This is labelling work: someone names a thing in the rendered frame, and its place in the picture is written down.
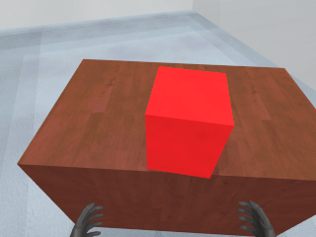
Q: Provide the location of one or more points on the carton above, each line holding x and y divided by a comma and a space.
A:
188, 121

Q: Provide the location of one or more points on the robot right hand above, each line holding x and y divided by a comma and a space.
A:
262, 226

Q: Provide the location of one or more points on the pedestal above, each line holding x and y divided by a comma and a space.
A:
91, 147

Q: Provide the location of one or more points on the robot left hand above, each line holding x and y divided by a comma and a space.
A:
82, 225

